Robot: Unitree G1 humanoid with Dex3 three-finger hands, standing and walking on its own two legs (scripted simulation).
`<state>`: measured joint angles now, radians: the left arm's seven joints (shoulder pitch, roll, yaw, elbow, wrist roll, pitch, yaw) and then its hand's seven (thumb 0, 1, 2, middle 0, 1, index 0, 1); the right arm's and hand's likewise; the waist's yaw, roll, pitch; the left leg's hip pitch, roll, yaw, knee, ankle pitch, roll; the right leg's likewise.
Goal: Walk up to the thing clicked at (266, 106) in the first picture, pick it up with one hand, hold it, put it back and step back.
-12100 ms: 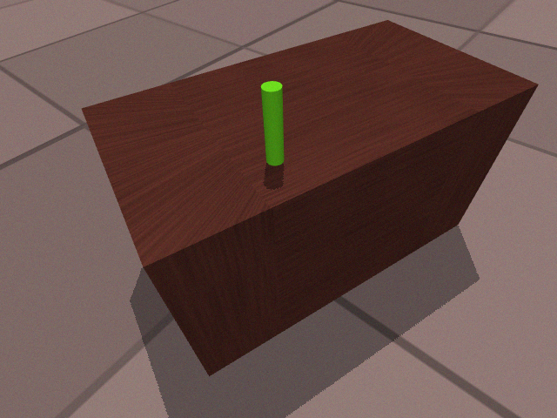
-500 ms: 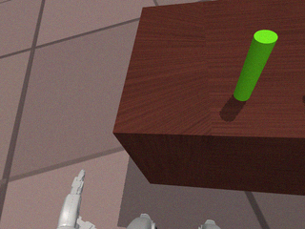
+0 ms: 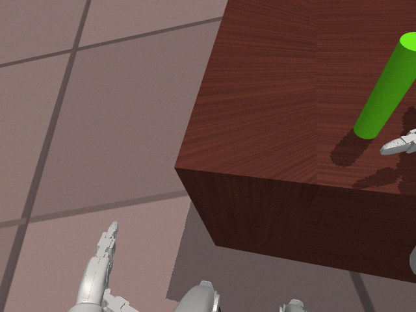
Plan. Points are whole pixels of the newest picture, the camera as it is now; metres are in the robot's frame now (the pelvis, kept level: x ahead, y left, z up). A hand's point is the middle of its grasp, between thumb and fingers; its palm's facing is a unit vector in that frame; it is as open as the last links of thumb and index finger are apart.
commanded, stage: close in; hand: right
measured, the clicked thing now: (387, 94) +0.51 -0.21 +0.10
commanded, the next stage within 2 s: rest palm in 0.18 s
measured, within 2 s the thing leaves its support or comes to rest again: leaves its support in 1.64 s
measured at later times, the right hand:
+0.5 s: hand (376, 113) +0.50 -0.20 +0.07, palm faces +0.11 +0.99 +0.02, open 17.5 cm
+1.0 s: hand (374, 101) +0.52 -0.20 +0.08, palm faces +0.11 +0.99 +0.02, open 14.3 cm
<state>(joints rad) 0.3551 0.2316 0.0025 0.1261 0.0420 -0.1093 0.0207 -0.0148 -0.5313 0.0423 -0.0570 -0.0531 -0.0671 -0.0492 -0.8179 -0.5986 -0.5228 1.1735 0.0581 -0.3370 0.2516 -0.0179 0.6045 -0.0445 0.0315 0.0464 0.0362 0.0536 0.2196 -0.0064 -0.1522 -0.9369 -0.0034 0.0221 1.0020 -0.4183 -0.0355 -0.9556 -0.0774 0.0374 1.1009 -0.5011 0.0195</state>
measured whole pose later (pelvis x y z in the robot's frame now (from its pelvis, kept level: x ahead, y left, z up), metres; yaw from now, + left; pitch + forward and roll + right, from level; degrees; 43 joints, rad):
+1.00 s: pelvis +0.00 +0.00 +0.00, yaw +0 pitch +21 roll +3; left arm 0.37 0.25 0.05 0.06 0.04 -0.07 -0.01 -0.02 -0.55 0.06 -0.05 -0.05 -0.05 -0.05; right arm -0.91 -0.52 -0.48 1.18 0.02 -0.33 0.15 -0.02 0.48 -0.17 0.60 0.37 0.59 0.38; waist 0.23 -0.01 -0.13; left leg -0.96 0.00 0.01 1.02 -0.42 -0.04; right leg -0.97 -0.07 0.02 1.10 -0.50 0.02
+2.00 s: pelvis +0.01 +0.00 +0.02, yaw -1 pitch +18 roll +2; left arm 0.34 0.24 0.03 0.17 0.02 -0.08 0.01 -0.02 -0.53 0.06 -0.06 -0.05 -0.06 -0.05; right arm -0.91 -0.51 -0.44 1.16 0.04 -0.27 0.15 -0.03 0.05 -1.09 0.91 1.18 0.95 1.21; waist 0.19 0.00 -0.12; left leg -0.82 0.01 0.01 0.91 -0.40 -0.03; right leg -0.82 -0.06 0.02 0.98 -0.46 0.02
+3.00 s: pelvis +0.02 +0.01 +0.05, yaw -1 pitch +9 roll +0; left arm 0.37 0.24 0.05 0.31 -0.02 -0.08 0.04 -0.02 -0.52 0.05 -0.05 -0.05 -0.06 -0.04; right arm -0.68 -0.34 -0.34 0.76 0.13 -0.07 0.12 -0.03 0.04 -1.11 0.89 1.21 0.94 1.23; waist 0.06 -0.03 -0.11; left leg -0.52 0.03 -0.01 0.72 -0.35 -0.03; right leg -0.50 -0.05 -0.01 0.74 -0.39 0.02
